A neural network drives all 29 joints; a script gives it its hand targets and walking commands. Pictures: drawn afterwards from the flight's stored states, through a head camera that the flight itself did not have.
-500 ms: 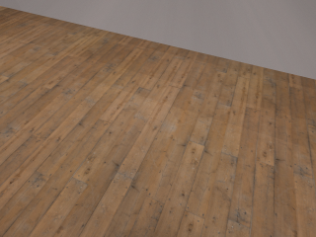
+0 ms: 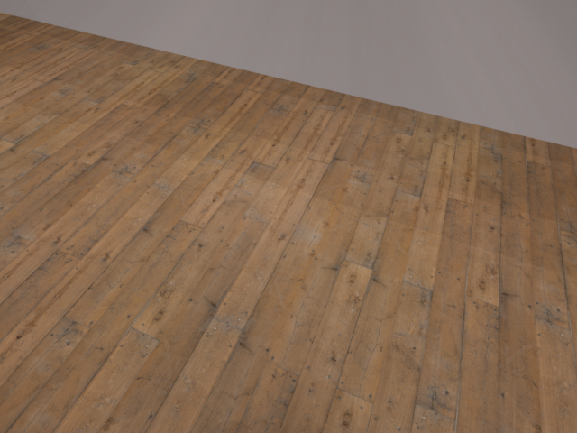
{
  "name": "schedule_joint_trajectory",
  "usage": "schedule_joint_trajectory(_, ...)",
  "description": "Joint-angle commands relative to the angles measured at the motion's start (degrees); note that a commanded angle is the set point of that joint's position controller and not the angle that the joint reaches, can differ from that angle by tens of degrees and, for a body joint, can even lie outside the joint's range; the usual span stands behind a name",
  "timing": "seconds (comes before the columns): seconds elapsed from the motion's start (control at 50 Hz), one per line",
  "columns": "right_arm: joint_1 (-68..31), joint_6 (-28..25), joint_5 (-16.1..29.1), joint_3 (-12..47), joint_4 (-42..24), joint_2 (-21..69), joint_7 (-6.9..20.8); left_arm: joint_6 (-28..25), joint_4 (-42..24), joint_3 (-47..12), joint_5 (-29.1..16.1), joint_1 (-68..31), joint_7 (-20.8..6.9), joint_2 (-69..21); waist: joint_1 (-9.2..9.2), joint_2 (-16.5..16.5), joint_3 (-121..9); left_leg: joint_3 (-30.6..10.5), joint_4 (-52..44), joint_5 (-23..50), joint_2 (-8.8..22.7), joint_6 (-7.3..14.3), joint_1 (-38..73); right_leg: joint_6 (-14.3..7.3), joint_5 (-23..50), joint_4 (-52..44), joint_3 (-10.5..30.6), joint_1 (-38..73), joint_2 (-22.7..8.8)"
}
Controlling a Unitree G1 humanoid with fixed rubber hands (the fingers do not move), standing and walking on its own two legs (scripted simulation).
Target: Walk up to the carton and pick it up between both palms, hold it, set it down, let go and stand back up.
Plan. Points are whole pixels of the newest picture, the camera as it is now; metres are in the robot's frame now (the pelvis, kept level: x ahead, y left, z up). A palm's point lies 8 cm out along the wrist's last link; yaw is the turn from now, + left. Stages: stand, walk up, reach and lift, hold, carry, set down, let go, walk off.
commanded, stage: stand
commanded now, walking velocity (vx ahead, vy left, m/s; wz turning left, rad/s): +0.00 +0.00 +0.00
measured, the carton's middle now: out of the picture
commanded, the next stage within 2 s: none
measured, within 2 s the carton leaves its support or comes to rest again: neither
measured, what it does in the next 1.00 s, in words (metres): stands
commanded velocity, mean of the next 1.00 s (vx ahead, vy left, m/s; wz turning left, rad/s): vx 0.00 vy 0.00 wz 0.00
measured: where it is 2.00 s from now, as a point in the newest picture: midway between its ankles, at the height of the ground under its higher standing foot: outside the picture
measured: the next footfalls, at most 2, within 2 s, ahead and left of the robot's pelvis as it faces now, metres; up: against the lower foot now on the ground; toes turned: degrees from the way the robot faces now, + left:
none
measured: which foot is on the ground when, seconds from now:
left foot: down 0.00-1.00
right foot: down 0.00-1.00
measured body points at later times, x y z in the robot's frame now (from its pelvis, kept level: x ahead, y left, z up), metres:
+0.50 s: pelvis -0.01 +0.00 +0.00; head +0.01 +0.00 +0.45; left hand -0.02 +0.21 -0.16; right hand -0.02 -0.21 -0.16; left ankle -0.01 +0.12 -0.74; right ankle -0.01 -0.12 -0.74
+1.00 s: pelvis -0.02 +0.00 +0.00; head +0.00 +0.00 +0.45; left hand -0.05 +0.20 -0.16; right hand -0.04 -0.20 -0.16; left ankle -0.01 +0.12 -0.74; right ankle -0.01 -0.12 -0.74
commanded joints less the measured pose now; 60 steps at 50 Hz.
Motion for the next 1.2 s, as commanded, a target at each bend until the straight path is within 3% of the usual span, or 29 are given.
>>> schedule_joint_trajectory(0.0, 3.2, -0.5, 0.0, -1.1, 0.4, -4.8, -0.5, -0.7, 0.4, 0.9, 0.0, 4.0, 0.4, 4.2, 0.21, -0.1, 1.4, -4.5, -5.6, 10.8, 3.5, 2.2, -0.1, -2.3, 11.9, -5.5, 4.3, -0.3, -4.0)
schedule_joint_trajectory(0.08, 4.0, -0.7, 0.0, -0.7, 2.0, -3.8, -0.4, -0.7, 2.0, 1.1, -0.1, 3.5, 0.5, 4.8, -0.12, -1.4, 0.9, -4.4, -6.0, 11.6, 3.7, 2.0, 1.2, -2.2, 12.1, -5.9, 4.0, 0.3, -3.8)
schedule_joint_trajectory(0.24, 4.6, -0.8, 0.2, -0.3, 4.9, -2.8, -0.6, -0.5, 4.9, 0.8, -0.2, 4.4, 0.7, 4.0, 0.13, 1.3, 1.8, -4.4, -7.4, 11.7, 3.8, 1.9, 1.2, -1.8, 11.9, -6.4, 4.0, 1.4, -4.1)
schedule_joint_trajectory(0.36, 4.5, -0.7, 0.2, -0.3, 5.6, -2.6, -0.8, -0.4, 6.8, 0.5, -0.1, 4.6, 0.7, 3.1, 0.22, -1.1, 2.3, -4.6, -8.0, 10.4, 3.9, 2.0, 0.6, -1.8, 11.7, -6.7, 3.7, 1.9, -3.9)
schedule_joint_trajectory(0.46, 5.5, -0.7, 0.2, 0.0, 6.6, -1.9, -0.9, -0.2, 8.0, 0.1, -0.1, 5.5, 0.7, 1.8, 0.35, -0.3, 3.5, -4.5, -8.7, 8.7, 4.0, 1.9, 0.3, -1.7, 10.2, -7.3, 3.9, 1.1, -4.1)
schedule_joint_trajectory(0.7, 5.8, -0.7, 0.2, 0.1, 7.1, -1.5, -0.9, -0.4, 8.7, -0.1, -0.1, 5.2, 0.7, 1.7, 0.06, -0.8, 2.9, -4.5, -8.7, 7.1, 3.7, 1.8, 0.7, -1.8, 8.0, -8.2, 4.2, 0.3, -4.0)
schedule_joint_trajectory(0.8, 5.5, -0.6, 0.1, 0.1, 6.8, -1.7, -0.8, -0.4, 8.7, 0.0, -0.1, 4.7, 0.6, 1.8, -0.06, 0.7, 2.9, -4.8, -9.2, 6.1, 3.8, 1.8, 0.1, -1.6, 8.1, -7.9, 3.8, 0.4, -3.9)
schedule_joint_trajectory(0.84, 5.3, -0.8, 0.0, 0.1, 6.7, -1.9, -0.8, -0.5, 9.2, -0.2, -0.3, 5.6, 0.8, 1.3, 0.25, -0.6, 2.7, -4.6, -9.0, 7.0, 3.9, 1.9, 0.5, -1.6, 8.7, -7.9, 4.0, 0.4, -4.0)
schedule_joint_trajectory(0.96, 5.5, -0.5, -0.1, 0.3, 6.8, -1.2, -0.8, -0.3, 9.0, -0.4, -0.2, 5.9, 0.5, 0.7, 0.48, 0.5, 5.2, -4.6, -8.8, 5.7, 3.7, 1.6, -1.1, -1.6, 6.7, -8.5, 4.1, -1.2, -4.0)
schedule_joint_trajectory(1.02, 7.4, -0.5, 0.2, 0.6, 7.2, -0.7, -0.8, -0.3, 9.1, -0.3, -0.2, 6.1, 0.5, 1.5, 0.08, -1.1, 3.7, -4.6, -8.8, 5.0, 3.7, 1.7, -0.9, -1.8, 6.1, -8.7, 4.3, -0.6, -4.0)
schedule_joint_trajectory(1.16, 7.4, -0.6, 0.1, 0.6, 7.0, -0.8, -0.7, -0.4, 8.7, -0.3, -0.2, 5.5, 0.6, 1.7, -0.25, 0.2, 4.2, -4.6, -9.0, 4.9, 3.6, 1.6, -1.1, -1.8, 5.9, -8.7, 4.5, -1.2, -4.1)
schedule_joint_trajectory(1.18, 7.5, -0.6, 0.1, 0.5, 7.0, -0.8, -0.6, -0.5, 8.7, -0.4, -0.2, 5.5, 0.6, 1.2, -0.37, -0.8, 3.0, -4.6, -8.9, 4.8, 3.7, 1.7, -0.6, -1.8, 5.5, -8.8, 4.5, -1.0, -3.8)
